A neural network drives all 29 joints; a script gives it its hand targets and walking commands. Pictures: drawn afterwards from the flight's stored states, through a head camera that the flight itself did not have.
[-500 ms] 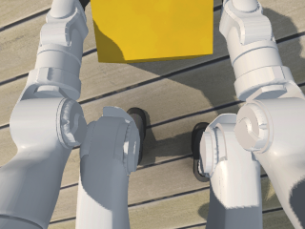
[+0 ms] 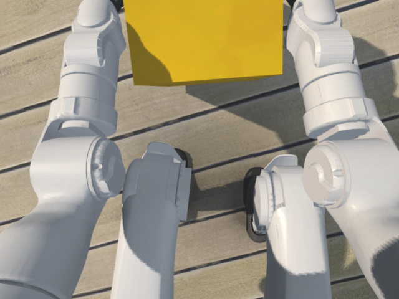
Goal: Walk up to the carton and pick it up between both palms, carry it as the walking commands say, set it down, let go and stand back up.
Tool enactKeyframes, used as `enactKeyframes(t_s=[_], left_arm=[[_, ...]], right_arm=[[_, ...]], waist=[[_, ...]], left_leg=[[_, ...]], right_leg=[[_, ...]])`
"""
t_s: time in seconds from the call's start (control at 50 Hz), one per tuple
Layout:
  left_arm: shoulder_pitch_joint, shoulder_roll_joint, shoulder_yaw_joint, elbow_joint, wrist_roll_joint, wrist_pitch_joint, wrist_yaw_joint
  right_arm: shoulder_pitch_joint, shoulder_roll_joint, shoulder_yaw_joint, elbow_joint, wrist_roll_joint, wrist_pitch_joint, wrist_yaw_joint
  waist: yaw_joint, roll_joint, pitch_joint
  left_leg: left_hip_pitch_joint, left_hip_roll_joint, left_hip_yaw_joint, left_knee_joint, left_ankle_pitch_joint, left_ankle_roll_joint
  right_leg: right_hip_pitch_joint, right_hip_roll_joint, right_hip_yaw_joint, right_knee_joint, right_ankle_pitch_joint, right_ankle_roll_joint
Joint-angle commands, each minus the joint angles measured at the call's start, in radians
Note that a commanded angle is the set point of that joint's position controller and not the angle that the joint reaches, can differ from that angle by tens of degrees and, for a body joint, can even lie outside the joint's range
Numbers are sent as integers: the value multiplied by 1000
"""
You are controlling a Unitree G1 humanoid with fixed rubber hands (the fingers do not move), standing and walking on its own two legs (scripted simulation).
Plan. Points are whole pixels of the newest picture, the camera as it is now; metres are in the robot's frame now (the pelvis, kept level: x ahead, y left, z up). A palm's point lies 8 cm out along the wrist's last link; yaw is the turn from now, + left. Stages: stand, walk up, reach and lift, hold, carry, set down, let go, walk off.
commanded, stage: reach and lift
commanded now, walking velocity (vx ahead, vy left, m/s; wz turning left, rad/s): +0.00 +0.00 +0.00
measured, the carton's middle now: (205, 20) +0.53 +0.07 -0.21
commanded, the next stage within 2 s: none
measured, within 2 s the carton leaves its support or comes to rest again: neither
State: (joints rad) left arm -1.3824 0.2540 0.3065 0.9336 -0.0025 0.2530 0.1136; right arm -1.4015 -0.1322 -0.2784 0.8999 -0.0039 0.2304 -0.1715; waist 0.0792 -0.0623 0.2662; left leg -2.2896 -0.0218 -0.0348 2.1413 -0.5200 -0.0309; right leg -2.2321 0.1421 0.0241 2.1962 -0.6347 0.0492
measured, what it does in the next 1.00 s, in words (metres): rises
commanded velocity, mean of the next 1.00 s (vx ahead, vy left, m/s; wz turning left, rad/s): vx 0.00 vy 0.00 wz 0.00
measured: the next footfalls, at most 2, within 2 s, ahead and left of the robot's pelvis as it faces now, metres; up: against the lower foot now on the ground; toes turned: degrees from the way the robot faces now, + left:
none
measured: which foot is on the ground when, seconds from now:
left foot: down 0.00-1.00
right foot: down 0.00-1.00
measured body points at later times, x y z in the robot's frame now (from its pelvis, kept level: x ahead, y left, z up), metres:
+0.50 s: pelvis +0.00 +0.01 +0.04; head +0.34 +0.05 +0.32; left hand +0.53 +0.23 -0.09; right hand +0.57 -0.06 -0.08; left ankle +0.12 +0.13 -0.34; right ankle +0.10 -0.12 -0.34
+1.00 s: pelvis +0.00 +0.00 +0.09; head +0.31 +0.04 +0.42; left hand +0.51 +0.23 -0.01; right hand +0.55 -0.07 -0.01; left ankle +0.12 +0.13 -0.34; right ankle +0.10 -0.12 -0.34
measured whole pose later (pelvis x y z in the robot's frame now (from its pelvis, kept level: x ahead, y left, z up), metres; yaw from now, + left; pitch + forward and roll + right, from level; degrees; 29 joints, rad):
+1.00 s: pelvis +0.00 +0.00 +0.09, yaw +0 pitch +42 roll -2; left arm -1.19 0.11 0.46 0.74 0.19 0.38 0.06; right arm -1.21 0.00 -0.45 0.74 -0.17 0.32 -0.11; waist 0.07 -0.05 0.01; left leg -2.10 -0.09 -0.08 1.84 -0.48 -0.05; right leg -2.04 0.16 0.06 1.88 -0.58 0.06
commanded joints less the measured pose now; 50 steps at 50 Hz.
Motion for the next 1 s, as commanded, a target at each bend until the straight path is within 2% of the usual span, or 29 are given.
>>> enactKeyframes(t_s=[0.0, 0.14, 0.24, 0.6, 0.98], left_arm=[[-649, -971, -347, -170, -71, -9, -346], [-636, -1030, -350, -206, -44, 24, -346], [-624, -1056, -367, -229, -37, 38, -335], [-543, -1139, -410, -287, -21, 71, -312], [-470, -1191, -334, -221, 40, 95, -326]], right_arm=[[-620, 1023, 358, -83, 69, 6, 260], [-599, 1030, 305, -92, 18, 32, 270], [-600, 1027, 306, -118, 7, 42, 277], [-531, 1098, 358, -165, 5, 74, 283], [-458, 1146, 293, -121, -59, 89, 275]], waist=[[85, 2, -1280], [46, 54, -1323], [35, 73, -1348], [40, 63, -1458], [39, 35, -1403]], left_leg=[[745, -81, 133, -150, 343, 22], [817, -91, 132, -195, 357, 5], [875, -96, 123, -224, 378, -3], [982, -112, 116, -311, 440, -11], [969, -119, 123, -446, 330, -8]], right_leg=[[476, 52, -94, -217, 278, -25], [447, 60, -109, -257, 266, -29], [437, 62, -115, -277, 262, -29], [522, 71, -109, -364, 313, -18], [616, 71, -87, -518, 257, -13]])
